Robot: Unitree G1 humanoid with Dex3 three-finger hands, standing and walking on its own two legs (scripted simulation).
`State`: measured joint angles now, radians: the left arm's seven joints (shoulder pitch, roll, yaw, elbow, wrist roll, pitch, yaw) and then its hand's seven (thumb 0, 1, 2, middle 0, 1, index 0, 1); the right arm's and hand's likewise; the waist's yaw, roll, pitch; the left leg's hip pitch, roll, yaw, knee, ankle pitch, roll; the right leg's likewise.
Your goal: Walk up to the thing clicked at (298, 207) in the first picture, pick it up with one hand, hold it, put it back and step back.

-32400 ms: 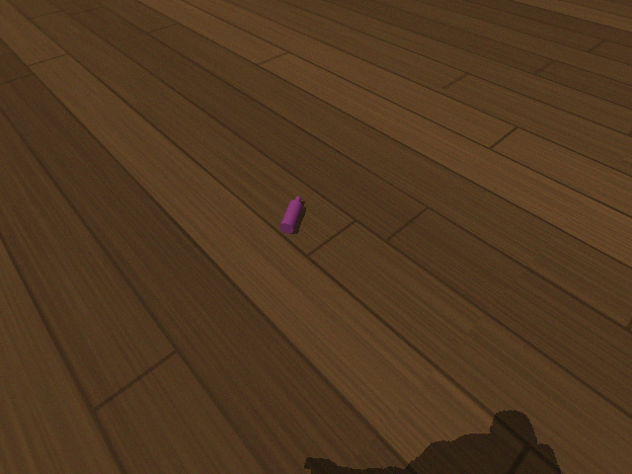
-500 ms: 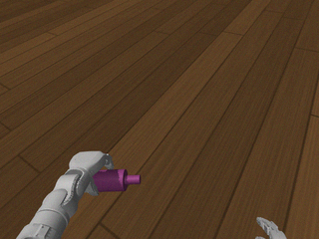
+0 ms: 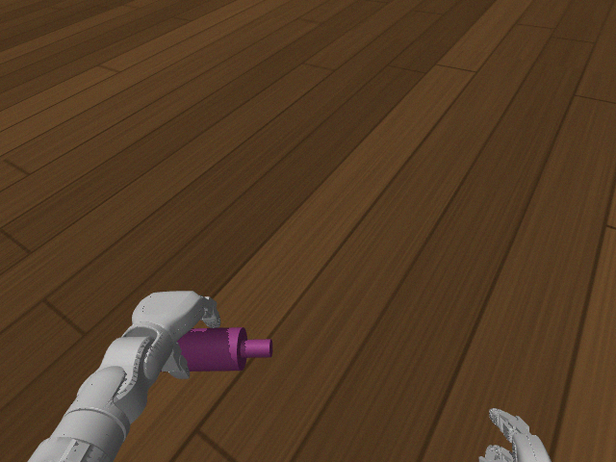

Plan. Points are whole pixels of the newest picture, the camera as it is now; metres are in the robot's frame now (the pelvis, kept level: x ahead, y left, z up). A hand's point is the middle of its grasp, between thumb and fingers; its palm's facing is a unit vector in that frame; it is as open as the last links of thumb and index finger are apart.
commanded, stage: hold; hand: left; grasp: from above
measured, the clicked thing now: (209, 349) +0.30 +0.19 -0.06
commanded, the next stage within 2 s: crouch in 0.34 s
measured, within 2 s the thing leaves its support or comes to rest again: neither
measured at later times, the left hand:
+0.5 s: hand (180, 331) +0.31 +0.23 -0.02, palm faces -0.45 -0.04 -0.89, open 8.9 cm
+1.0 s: hand (201, 358) +0.34 +0.24 -0.18, palm faces -0.43 +0.06 -0.90, open 8.8 cm
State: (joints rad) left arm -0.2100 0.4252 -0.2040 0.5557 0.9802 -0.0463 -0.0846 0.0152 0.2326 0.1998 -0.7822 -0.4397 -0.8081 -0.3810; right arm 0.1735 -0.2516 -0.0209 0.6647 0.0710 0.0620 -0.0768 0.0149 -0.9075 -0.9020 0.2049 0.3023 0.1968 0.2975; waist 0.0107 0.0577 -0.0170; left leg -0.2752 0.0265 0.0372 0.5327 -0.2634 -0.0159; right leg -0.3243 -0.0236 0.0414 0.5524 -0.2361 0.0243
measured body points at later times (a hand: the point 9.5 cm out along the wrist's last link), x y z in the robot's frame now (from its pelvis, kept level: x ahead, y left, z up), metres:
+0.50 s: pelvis +0.02 +0.00 +0.00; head +0.03 -0.02 +0.45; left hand +0.33 +0.23 +0.03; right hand +0.17 -0.25 -0.11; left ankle +0.01 +0.13 -0.73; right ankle +0.04 -0.13 -0.73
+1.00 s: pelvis -0.02 +0.00 -0.08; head +0.08 +0.02 +0.36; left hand +0.35 +0.24 -0.13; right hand +0.10 -0.28 -0.20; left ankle +0.01 +0.13 -0.73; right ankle +0.04 -0.13 -0.73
